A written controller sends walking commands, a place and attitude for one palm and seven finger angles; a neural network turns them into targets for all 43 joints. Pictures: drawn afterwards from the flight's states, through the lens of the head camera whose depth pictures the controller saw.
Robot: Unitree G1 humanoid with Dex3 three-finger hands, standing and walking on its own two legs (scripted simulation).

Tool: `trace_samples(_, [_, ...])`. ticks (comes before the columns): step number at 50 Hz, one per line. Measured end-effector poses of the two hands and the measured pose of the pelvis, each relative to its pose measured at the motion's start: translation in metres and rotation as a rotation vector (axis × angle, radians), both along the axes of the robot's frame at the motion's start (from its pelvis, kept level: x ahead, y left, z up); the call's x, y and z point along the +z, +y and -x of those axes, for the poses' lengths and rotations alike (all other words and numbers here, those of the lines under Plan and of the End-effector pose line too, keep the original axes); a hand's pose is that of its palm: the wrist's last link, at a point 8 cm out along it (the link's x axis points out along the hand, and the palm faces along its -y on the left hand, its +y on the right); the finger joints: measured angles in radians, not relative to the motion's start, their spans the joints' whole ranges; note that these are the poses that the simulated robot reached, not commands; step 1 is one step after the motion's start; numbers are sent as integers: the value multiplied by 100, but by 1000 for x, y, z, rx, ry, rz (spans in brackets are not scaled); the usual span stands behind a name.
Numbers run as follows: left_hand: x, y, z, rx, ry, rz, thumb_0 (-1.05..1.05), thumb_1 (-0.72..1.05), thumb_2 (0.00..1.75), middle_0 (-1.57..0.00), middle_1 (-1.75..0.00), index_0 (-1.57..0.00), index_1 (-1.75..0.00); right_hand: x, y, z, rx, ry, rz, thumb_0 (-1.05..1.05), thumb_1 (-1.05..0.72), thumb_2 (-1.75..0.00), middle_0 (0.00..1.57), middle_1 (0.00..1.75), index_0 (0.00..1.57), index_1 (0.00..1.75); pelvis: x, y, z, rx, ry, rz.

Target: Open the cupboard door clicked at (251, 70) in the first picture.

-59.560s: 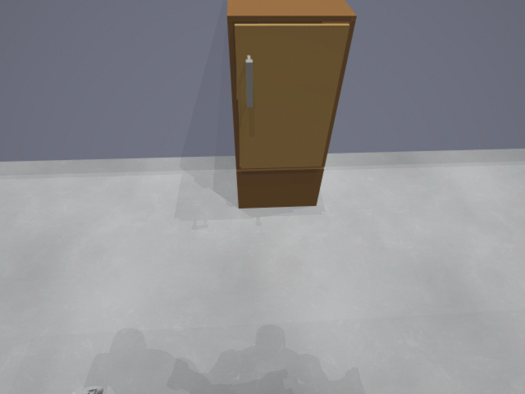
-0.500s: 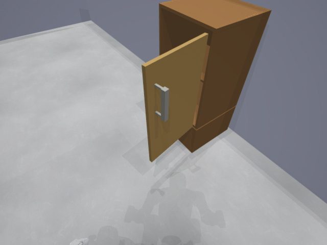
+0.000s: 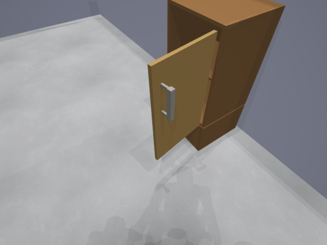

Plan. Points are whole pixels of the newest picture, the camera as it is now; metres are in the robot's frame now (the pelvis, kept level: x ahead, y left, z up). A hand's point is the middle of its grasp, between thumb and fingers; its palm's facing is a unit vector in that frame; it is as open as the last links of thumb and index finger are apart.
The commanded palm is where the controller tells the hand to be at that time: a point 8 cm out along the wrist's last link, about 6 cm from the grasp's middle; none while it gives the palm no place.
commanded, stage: let the arm hang, fingers relaxed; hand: left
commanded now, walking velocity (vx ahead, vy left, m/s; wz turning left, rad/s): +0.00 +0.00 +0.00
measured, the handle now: (166, 102) +0.62 +0.03 -0.05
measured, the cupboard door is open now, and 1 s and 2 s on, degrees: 100 100 100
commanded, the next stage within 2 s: look to check the result in 0.34 s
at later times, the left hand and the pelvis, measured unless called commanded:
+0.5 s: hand out of the picture +0.02 +0.17 -0.17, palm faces +0.02 -0.98 -0.21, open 7.3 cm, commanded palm none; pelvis +0.02 +0.00 +0.00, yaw -1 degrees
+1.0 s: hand out of the picture +0.02 +0.18 -0.17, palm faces +0.01 -0.98 -0.22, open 7.4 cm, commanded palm none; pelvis +0.02 +0.00 +0.00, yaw -1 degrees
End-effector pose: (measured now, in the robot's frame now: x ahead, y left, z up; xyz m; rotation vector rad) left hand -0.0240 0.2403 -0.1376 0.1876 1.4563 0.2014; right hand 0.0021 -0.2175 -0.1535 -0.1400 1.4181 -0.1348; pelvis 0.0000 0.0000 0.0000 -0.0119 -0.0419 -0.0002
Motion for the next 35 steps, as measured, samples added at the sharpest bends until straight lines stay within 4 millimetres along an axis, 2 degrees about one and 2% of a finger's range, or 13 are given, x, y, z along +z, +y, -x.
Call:
trace_samples(6, [-2,-10,-33,-20,-81,23,0,91,90,-20,-30,-20,-30,1,-2,-10,-7,-27,3,1,-93,-90,20,30,20,30,0,1,-6,-2,4,-9])
trace_samples(12, [-4,-20,-49,-31,-107,48,0,91,90,-20,-30,-20,-30,4,-3,-15,-14,-35,12,1,-92,-90,20,30,20,30,1,1,-12,-6,8,-11])
trace_samples(17, [-5,-20,-49,-25,-92,50,1,91,90,-21,-30,-21,-30,5,-4,-16,-18,-27,16,0,-92,-90,19,30,20,30,1,0,-16,-7,10,-12])
trace_samples(35, [-3,-16,-25,0,-10,35,0,91,90,-20,-30,-20,-30,5,-6,-23,-15,-9,19,0,-91,-90,20,30,20,30,2,-1,-23,-10,11,-12])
